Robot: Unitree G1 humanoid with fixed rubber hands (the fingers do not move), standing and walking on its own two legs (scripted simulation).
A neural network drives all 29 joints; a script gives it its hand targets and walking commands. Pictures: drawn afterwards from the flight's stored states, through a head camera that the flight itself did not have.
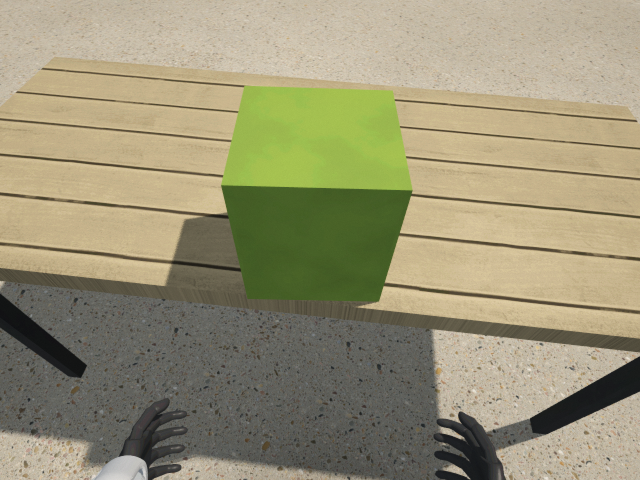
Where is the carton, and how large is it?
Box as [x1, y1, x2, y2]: [221, 86, 412, 301]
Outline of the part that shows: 244,86 221,186 247,298 378,301 412,190 392,91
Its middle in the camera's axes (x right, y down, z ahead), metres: -0.01 -0.05 +0.59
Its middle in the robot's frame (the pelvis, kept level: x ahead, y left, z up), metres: +0.47 +0.03 +0.05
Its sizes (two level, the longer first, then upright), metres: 0.210 0.200 0.250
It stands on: a table, 0.70 m high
